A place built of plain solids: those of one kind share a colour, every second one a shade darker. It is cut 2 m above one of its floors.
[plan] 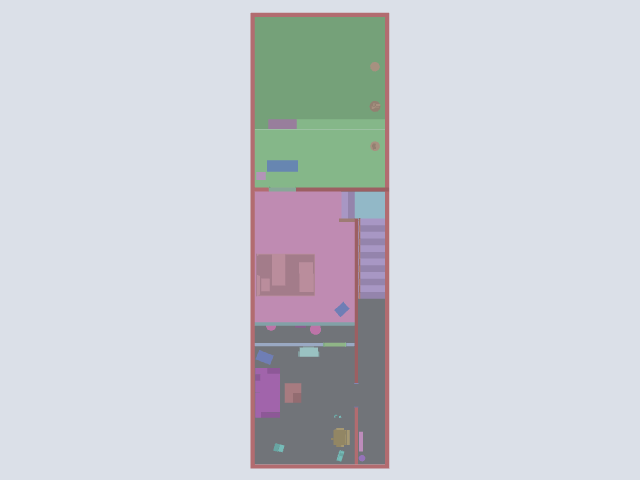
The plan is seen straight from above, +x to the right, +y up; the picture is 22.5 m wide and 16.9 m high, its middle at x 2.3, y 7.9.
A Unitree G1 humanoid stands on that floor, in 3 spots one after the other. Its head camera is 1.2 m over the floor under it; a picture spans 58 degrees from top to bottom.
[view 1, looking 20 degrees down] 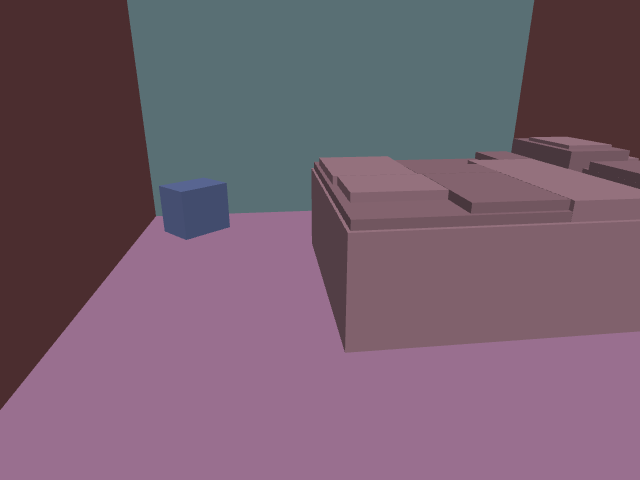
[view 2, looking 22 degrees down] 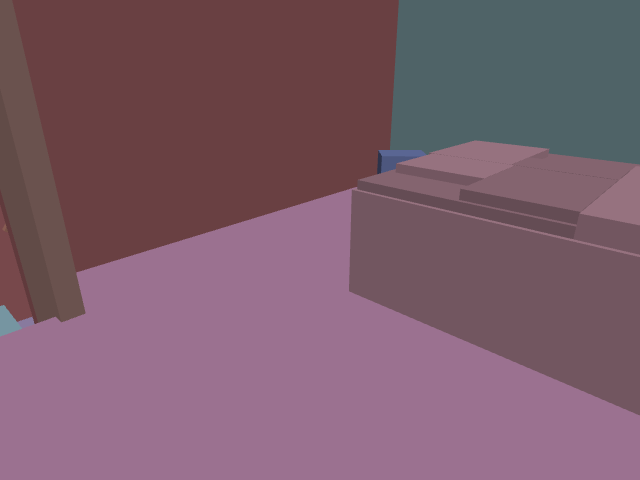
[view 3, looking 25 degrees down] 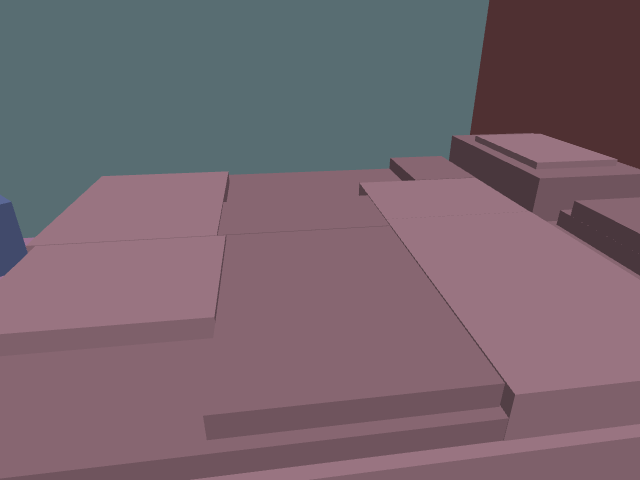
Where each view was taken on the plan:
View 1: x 2.45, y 9.13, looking -97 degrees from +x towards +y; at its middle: bedstead_upper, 2.88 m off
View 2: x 0.75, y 9.13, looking -47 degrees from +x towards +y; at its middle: upper_floor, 3.20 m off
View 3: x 1.45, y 7.85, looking -98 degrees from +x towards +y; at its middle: bedstead_upper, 1.18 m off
